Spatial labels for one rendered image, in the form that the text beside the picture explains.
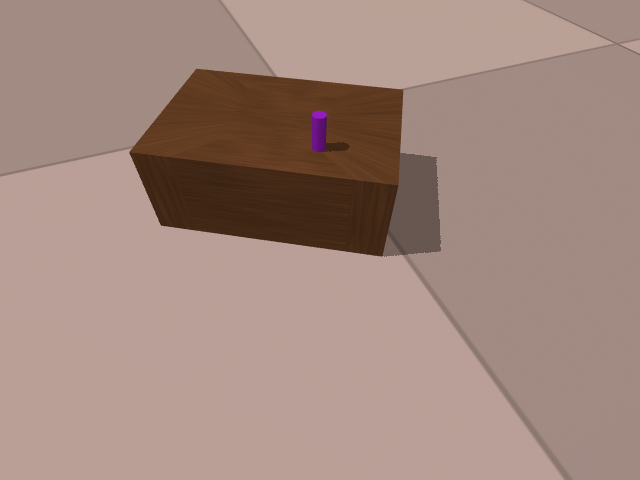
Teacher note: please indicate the can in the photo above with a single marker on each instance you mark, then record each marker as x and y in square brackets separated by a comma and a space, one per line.
[319, 122]

